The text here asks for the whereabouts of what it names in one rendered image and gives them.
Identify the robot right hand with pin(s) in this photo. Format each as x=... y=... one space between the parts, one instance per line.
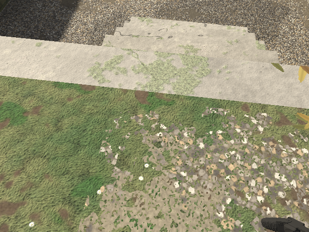
x=281 y=224

